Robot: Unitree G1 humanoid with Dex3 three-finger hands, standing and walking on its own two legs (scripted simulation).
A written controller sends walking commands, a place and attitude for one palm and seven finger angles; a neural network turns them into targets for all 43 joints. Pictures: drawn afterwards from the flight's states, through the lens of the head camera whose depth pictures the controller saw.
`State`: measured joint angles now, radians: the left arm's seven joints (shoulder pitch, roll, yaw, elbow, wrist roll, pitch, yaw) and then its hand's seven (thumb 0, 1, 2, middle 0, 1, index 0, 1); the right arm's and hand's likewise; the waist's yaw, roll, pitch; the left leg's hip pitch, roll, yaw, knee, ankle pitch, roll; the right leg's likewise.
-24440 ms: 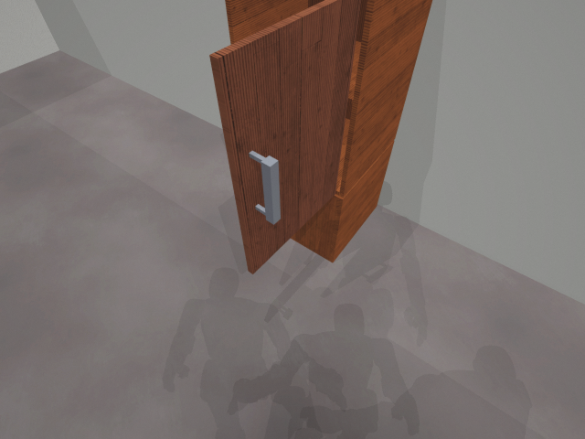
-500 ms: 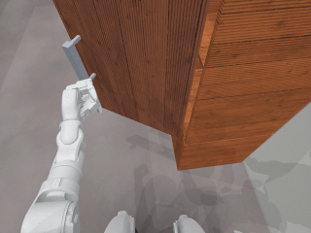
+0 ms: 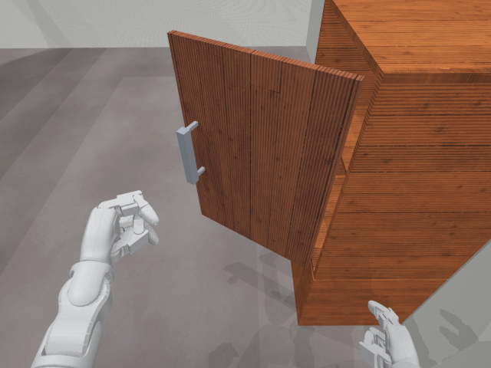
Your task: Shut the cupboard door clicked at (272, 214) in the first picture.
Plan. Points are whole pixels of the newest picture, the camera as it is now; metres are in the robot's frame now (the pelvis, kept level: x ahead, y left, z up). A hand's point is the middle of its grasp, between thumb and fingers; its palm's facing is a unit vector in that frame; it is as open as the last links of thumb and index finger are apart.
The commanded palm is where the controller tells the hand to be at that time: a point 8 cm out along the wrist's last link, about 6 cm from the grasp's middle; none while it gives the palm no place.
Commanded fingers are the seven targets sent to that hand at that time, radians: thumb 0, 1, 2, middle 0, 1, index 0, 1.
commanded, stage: draw the hand back to the body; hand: left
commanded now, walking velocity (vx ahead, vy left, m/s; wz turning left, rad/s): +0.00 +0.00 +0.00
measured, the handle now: (193, 153) +0.62 +0.18 -0.02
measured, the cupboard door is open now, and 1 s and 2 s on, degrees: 58 58 58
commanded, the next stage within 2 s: step back with the hand held close in 0.88 s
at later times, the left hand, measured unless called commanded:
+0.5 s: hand (28, 254) +0.21 +0.27 +0.17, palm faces +0.43 -0.80 -0.42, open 6.1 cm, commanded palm +0.15 +0.31 +0.19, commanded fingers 0.00 0.90 0.90 -0.20 -0.30 -0.20 -0.30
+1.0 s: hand (42, 250) +0.21 +0.25 +0.18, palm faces +0.44 -0.79 -0.42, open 7.4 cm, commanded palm +0.16 +0.29 +0.19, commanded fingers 0.00 0.90 0.90 -0.20 -0.30 -0.20 -0.30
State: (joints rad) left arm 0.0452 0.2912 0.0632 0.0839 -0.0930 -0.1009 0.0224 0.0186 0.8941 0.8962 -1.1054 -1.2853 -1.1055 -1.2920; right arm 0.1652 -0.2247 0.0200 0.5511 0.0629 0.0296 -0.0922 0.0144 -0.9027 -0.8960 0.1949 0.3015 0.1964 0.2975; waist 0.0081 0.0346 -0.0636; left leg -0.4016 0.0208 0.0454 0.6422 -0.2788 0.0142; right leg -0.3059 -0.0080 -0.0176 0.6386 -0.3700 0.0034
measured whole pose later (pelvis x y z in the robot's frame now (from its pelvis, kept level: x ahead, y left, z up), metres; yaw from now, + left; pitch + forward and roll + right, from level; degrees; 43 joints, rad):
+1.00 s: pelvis +0.02 -0.01 +0.02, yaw +0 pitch -4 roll +0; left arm 0.47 0.37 0.34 -0.39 -0.08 -0.04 0.10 0.02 0.89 0.90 -0.21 -0.30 -0.21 -0.31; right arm 0.18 -0.23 0.02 0.63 0.02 -0.08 -0.09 0.02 -0.90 -0.90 0.20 0.30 0.20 0.30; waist 0.06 0.07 0.00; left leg -0.13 0.02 0.04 0.41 -0.21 0.00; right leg -0.03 0.00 -0.02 0.39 -0.28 -0.01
